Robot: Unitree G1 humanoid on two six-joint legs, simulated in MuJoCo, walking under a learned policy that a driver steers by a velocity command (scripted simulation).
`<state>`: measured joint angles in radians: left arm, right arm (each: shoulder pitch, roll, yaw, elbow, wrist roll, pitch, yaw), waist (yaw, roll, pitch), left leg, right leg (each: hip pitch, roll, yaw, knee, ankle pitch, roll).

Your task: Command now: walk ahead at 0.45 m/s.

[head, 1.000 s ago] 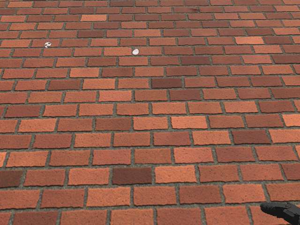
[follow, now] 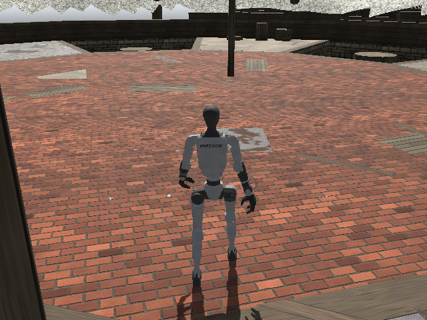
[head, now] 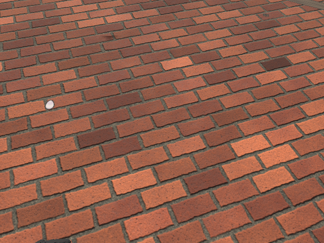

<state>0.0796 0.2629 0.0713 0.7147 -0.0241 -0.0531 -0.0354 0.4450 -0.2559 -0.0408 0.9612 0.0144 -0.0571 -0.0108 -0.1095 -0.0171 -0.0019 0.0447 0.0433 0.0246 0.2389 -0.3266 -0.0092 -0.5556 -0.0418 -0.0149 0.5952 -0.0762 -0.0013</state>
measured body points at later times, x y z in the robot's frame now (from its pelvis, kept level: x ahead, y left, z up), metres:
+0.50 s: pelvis +0.26 -0.03 +0.00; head +0.28 -0.03 +0.45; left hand +0.25 +0.25 -0.14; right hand +0.47 -0.27 -0.10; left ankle +0.45 +0.12 -0.70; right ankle +0.15 -0.14 -0.74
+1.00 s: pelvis +0.54 +0.02 +0.00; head +0.56 +0.03 +0.45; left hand +0.72 +0.29 -0.08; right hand +0.60 -0.27 -0.11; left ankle +0.47 +0.10 -0.74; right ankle +0.75 -0.12 -0.70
